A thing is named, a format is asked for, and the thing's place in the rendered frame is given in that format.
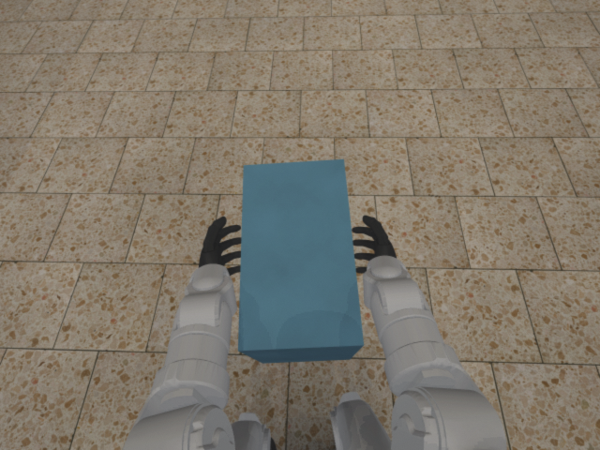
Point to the robot left hand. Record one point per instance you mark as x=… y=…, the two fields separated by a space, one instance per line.
x=212 y=248

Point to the right robot forearm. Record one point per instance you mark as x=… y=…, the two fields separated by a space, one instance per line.
x=412 y=343

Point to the right robot upper arm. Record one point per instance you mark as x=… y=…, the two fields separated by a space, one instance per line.
x=430 y=418

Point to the left robot shin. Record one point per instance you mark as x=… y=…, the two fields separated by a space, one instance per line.
x=249 y=416

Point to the left robot forearm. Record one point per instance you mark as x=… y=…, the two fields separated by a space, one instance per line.
x=196 y=360

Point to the robot right hand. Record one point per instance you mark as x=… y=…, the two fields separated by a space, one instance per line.
x=381 y=244

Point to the robot left thigh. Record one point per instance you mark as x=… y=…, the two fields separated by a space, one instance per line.
x=251 y=435

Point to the carton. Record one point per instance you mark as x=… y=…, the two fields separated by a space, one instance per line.
x=299 y=297

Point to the left robot upper arm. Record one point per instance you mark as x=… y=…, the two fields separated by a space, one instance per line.
x=200 y=426

